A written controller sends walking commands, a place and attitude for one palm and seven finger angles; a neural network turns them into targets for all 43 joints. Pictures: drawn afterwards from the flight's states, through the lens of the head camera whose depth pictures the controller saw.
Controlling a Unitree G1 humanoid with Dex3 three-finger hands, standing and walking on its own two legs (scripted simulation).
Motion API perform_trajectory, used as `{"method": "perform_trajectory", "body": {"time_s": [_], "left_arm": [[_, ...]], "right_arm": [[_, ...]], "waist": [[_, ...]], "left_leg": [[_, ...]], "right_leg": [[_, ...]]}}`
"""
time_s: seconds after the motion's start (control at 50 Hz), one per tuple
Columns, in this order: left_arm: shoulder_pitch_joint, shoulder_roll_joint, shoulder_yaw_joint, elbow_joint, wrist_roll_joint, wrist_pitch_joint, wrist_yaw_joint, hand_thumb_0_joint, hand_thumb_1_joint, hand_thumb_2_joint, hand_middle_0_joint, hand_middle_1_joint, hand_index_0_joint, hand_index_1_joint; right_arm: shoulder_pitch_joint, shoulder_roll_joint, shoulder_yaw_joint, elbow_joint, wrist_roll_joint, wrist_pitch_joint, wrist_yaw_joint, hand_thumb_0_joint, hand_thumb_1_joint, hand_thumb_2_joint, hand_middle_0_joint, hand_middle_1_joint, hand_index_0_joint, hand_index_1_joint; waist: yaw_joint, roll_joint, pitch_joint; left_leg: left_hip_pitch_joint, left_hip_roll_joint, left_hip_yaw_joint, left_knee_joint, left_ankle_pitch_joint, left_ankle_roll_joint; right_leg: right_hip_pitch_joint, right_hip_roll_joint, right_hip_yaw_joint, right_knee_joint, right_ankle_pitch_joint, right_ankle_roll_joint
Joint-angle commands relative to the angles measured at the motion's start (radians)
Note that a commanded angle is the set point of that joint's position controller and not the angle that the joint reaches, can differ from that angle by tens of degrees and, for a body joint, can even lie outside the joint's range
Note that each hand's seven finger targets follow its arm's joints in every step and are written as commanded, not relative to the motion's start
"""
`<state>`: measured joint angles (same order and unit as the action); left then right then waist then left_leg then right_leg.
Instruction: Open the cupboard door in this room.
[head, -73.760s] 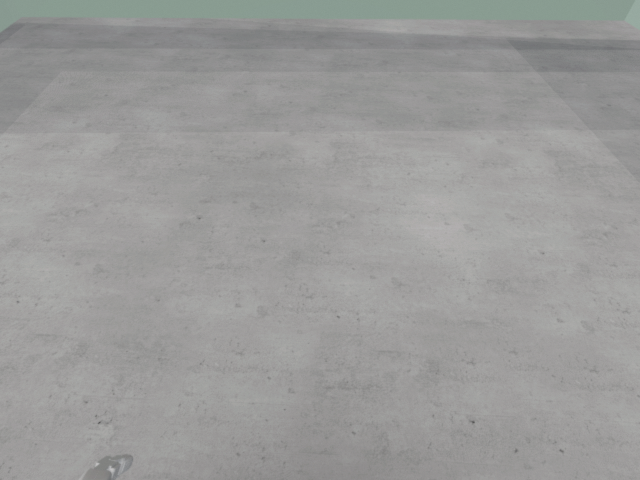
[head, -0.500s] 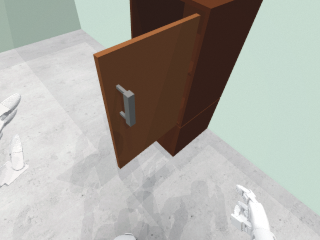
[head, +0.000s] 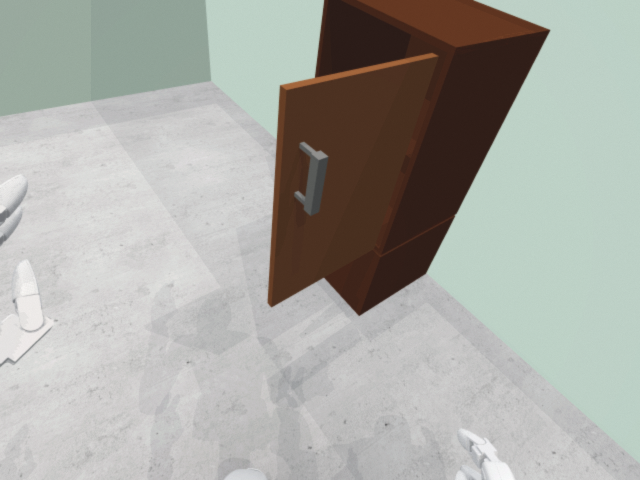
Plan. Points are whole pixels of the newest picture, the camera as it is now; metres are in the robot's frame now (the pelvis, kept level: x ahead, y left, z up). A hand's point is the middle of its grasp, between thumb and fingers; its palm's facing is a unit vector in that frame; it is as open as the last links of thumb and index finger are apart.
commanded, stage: stop stepping back and stand still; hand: left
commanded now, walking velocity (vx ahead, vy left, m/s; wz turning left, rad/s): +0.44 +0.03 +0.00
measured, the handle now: (308, 178) +0.62 +0.09 +0.04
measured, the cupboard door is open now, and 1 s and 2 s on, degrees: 92 92 92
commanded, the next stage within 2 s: let the arm hang, fingers relaxed in 0.48 s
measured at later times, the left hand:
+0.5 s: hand (20, 353) +0.15 +0.27 +0.17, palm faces +0.47 -0.74 -0.48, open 7.4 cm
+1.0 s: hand out of the picture -0.04 +0.21 -0.17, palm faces +0.12 -0.96 -0.23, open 6.9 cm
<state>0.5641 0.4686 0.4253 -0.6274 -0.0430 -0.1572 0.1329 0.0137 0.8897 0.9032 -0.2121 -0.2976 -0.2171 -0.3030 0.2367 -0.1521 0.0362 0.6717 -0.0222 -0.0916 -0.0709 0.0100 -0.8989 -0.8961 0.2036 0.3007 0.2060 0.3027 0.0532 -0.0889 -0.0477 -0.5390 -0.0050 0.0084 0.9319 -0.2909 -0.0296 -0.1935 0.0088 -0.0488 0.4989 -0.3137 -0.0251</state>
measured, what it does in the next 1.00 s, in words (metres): steps on the spot: left foot, then right foot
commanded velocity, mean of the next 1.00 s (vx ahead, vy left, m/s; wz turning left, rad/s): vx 0.08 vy -0.01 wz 0.00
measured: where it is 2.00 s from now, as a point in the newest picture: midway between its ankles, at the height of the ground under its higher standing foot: outside the picture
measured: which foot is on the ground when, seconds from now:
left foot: up 0.00-0.06, down 0.08-1.00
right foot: down 0.00-0.08, up 0.10-0.34, down 0.36-1.00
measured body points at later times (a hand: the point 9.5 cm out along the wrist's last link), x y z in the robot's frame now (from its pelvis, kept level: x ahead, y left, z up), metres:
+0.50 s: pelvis -0.04 +0.00 -0.01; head -0.05 +0.01 +0.44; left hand +0.12 +0.31 +0.20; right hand +0.10 -0.25 -0.10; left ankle -0.02 +0.14 -0.70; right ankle +0.00 -0.11 -0.73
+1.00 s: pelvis -0.05 +0.01 +0.00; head -0.03 +0.01 +0.45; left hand -0.04 +0.26 -0.15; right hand +0.00 -0.22 -0.16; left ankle +0.00 +0.15 -0.73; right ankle -0.01 -0.12 -0.73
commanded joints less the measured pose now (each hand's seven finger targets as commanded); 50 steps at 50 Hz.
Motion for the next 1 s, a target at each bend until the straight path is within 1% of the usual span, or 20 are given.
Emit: {"method": "perform_trajectory", "body": {"time_s": [0.0,0.02,0.06,0.08,0.14,0.24,0.28,0.3,0.34,0.38,0.42,0.5,0.54,0.56,0.64,0.7,0.76,0.82,0.9,0.98], "left_arm": [[-0.205,0.108,0.062,0.015,0.023,-0.032,0.039,0.0,0.9,0.9,-0.2,-0.3,-0.2,-0.3],[-0.211,0.083,0.035,0.023,0.023,-0.03,0.038,0.0,0.9,0.9,-0.2,-0.3,-0.2,-0.3],[-0.337,0.092,0.031,-0.071,0.041,-0.085,0.048,0.0,0.9,0.9,-0.2,-0.3,-0.2,-0.3],[-0.356,0.139,0.073,-0.058,0.054,-0.107,0.05,0.0,0.9,0.9,-0.2,-0.3,-0.2,-0.3],[-0.184,0.164,0.113,-0.104,0.038,-0.113,0.028,0.0,0.9,0.9,-0.2,-0.3,-0.2,-0.3],[0.057,0.143,0.126,-0.179,0.027,-0.106,0.027,0.0,0.9,0.9,-0.2,-0.3,-0.2,-0.3],[0.046,0.159,0.154,-0.106,0.037,-0.101,0.04,0.0,0.9,0.9,-0.2,-0.3,-0.2,-0.3],[0.035,0.165,0.161,-0.066,0.041,-0.092,0.043,0.0,0.9,0.9,-0.2,-0.3,-0.2,-0.3],[-0.055,0.186,0.163,-0.04,0.021,-0.07,0.032,0.0,0.9,0.9,-0.2,-0.3,-0.2,-0.3],[-0.192,0.296,0.255,-0.081,0.02,-0.118,0.028,0.0,0.9,0.9,-0.2,-0.3,-0.2,-0.3],[-0.184,0.177,0.166,-0.02,0.026,-0.104,0.02,0.0,0.9,0.9,-0.2,-0.3,-0.2,-0.3],[-0.142,0.097,0.083,-0.034,0.026,-0.105,0.025,0.0,0.9,0.9,-0.2,-0.3,-0.2,-0.3],[-0.162,0.096,0.081,-0.078,0.031,-0.117,0.027,0.0,0.9,0.9,-0.2,-0.3,-0.2,-0.3],[-0.164,-0.15,-0.3,0.692,0.1,0.086,-0.12,0.0,0.9,0.9,-0.2,-0.3,-0.2,-0.3],[-0.211,-0.188,-0.325,0.791,0.077,0.173,-0.128,0.0,0.9,0.9,-0.2,-0.3,-0.2,-0.3],[-0.195,-0.07,-0.322,1.004,0.088,0.148,-0.12,0.0,0.9,0.9,-0.2,-0.3,-0.2,-0.3],[-0.334,-0.025,-0.349,1.143,0.072,0.163,-0.13,0.0,0.9,0.9,-0.2,-0.3,-0.2,-0.3],[-0.34,-0.098,-0.381,1.292,0.056,0.159,-0.123,0.0,0.9,0.9,-0.2,-0.3,-0.2,-0.3],[-0.273,-0.142,-0.366,1.439,0.057,0.16,-0.115,0.0,0.9,0.9,-0.2,-0.3,-0.2,-0.3],[-0.27,-0.13,-0.373,1.538,0.056,0.155,-0.117,0.0,0.9,0.9,-0.2,-0.3,-0.2,-0.3]], "right_arm": [[-0.12,-0.159,-0.058,-0.144,0.01,-0.076,-0.058,0.0,-0.9,-0.9,0.2,0.3,0.2,0.3],[-0.101,-0.171,-0.056,-0.146,0.015,-0.091,-0.07,0.0,-0.9,-0.9,0.2,0.3,0.2,0.3],[-0.068,-0.193,-0.047,-0.18,0.013,-0.115,-0.058,0.0,-0.9,-0.9,0.2,0.3,0.2,0.3],[-0.083,-0.186,-0.05,-0.183,0.007,-0.123,-0.049,0.0,-0.9,-0.9,0.2,0.3,0.2,0.3],[-0.082,-0.169,-0.065,-0.164,0.008,-0.133,-0.017,0.0,-0.9,-0.9,0.2,0.3,0.2,0.3],[-0.111,-0.176,-0.066,-0.2,0.002,-0.12,0.0,0.0,-0.9,-0.9,0.2,0.3,0.2,0.3],[-0.12,-0.173,-0.07,-0.206,-0.005,-0.089,-0.012,0.0,-0.9,-0.9,0.2,0.3,0.2,0.3],[-0.116,-0.164,-0.075,-0.201,-0.004,-0.072,-0.017,0.0,-0.9,-0.9,0.2,0.3,0.2,0.3],[-0.131,-0.163,-0.087,-0.209,0.024,-0.068,-0.026,0.0,-0.9,-0.9,0.2,0.3,0.2,0.3],[-0.082,-0.17,-0.086,-0.155,-0.007,-0.098,-0.01,0.0,-0.9,-0.9,0.2,0.3,0.2,0.3],[-0.077,-0.14,-0.083,-0.149,0.008,-0.085,-0.013,0.0,-0.9,-0.9,0.2,0.3,0.2,0.3],[-0.075,-0.158,-0.069,-0.139,0.008,-0.113,-0.041,0.0,-0.9,-0.9,0.2,0.3,0.2,0.3],[-0.092,-0.19,-0.077,-0.169,0.006,-0.126,-0.041,0.0,-0.9,-0.9,0.2,0.3,0.2,0.3],[-0.033,-0.403,-0.148,0.052,-0.014,-0.089,0.067,0.0,-0.9,-0.9,0.2,0.3,0.2,0.3],[-0.014,-0.251,-0.101,-0.001,-0.031,0.013,0.056,0.0,-0.9,-0.9,0.2,0.3,0.2,0.3],[-0.051,-0.17,-0.077,0.011,0.0,0.045,0.055,0.0,-0.9,-0.9,0.2,0.3,0.2,0.3],[0.019,-0.164,-0.08,0.081,-0.006,0.094,0.073,0.0,-0.9,-0.9,0.2,0.3,0.2,0.3],[-0.011,-0.18,-0.063,0.139,-0.007,0.093,0.068,0.0,-0.9,-0.9,0.2,0.3,0.2,0.3],[-0.027,-0.154,-0.068,0.209,-0.012,0.099,0.061,0.0,-0.9,-0.9,0.2,0.3,0.2,0.3],[0.025,-0.163,-0.077,0.272,-0.006,0.105,0.058,0.0,-0.9,-0.9,0.2,0.3,0.2,0.3]], "waist": [[-0.077,0.099,0.101],[-0.088,0.21,0.123],[-0.1,0.58,0.134],[-0.103,0.431,0.159],[-0.079,0.182,0.009],[-0.055,0.416,0.016],[-0.037,0.343,0.015],[-0.025,0.186,0.016],[-0.035,-0.19,0.058],[-0.105,-0.136,-0.004],[-0.09,-0.072,-0.014],[-0.077,0.096,0.031],[-0.061,0.284,0.07],[-0.117,0.389,0.134],[-0.073,0.127,-0.051],[-0.03,-0.296,-0.088],[-0.106,0.058,0.054],[-0.083,0.089,0.086],[-0.056,0.274,0.091],[-0.061,0.117,0.023]], "left_leg": [[0.339,0.065,0.027,-0.334,-0.14,0.059],[0.367,0.061,0.01,-0.485,-0.186,0.061],[0.394,0.352,-0.542,-0.763,-0.359,0.18],[0.333,0.409,-0.61,-0.797,-0.303,0.259],[0.353,0.326,-0.446,-0.689,-0.011,0.242],[0.067,0.214,-0.127,-0.77,-0.297,0.147],[-0.084,0.195,-0.077,-0.64,-0.416,0.118],[-0.147,0.134,-0.023,-0.416,-0.38,0.09],[-0.211,0.012,-0.012,0.212,-0.222,0.047],[-0.065,0.123,-0.074,0.229,-0.1,0.018],[0.206,0.107,0.002,0.036,-0.098,0.039],[0.34,0.042,0.068,-0.425,-0.038,0.054],[0.272,0.168,-0.159,-0.608,-0.121,0.104],[0.135,0.254,-0.31,-0.482,0.264,0.173],[0.23,0.263,-0.306,-0.451,0.651,0.201],[0.096,0.003,-0.044,-0.231,0.047,0.027],[0.25,0.001,0.011,-0.273,-0.071,0.029],[0.276,0.073,-0.106,-0.45,0.228,0.046],[0.223,0.072,-0.117,-0.549,-0.022,0.048],[0.278,0.073,-0.112,-0.568,-0.053,0.05]], "right_leg": [[-0.351,-0.235,0.163,-0.179,-0.422,-0.101],[-0.339,-0.186,0.098,-0.025,-0.367,-0.075],[-0.495,0.0,-0.04,0.462,-0.29,0.018],[-0.517,-0.027,0.036,0.579,-0.226,0.019],[-0.398,-0.058,0.055,0.552,-0.135,0.029],[-0.005,-0.004,-0.108,0.267,-0.077,0.022],[0.199,0.01,-0.123,0.138,-0.141,-0.001],[0.246,-0.033,-0.026,0.001,-0.195,-0.033],[0.031,-0.413,0.591,-0.337,-0.338,-0.199],[-0.114,-0.431,0.526,-0.303,-0.172,-0.21],[-0.343,-0.312,0.311,-0.301,-0.481,-0.121],[-0.229,-0.2,0.113,-0.114,-0.236,-0.064],[-0.199,-0.092,0.06,0.077,-0.108,0.003],[-0.344,-0.086,-0.01,0.341,0.031,0.044],[-0.222,-0.036,0.064,0.326,-0.23,0.045],[0.036,-0.243,0.302,-0.089,0.393,-0.033],[-0.219,-0.243,0.29,-0.136,0.016,-0.089],[-0.169,-0.094,0.127,-0.039,0.108,0.003],[-0.091,-0.082,0.127,-0.097,-0.04,-0.007],[-0.051,-0.082,0.113,-0.133,-0.056,-0.01]]}}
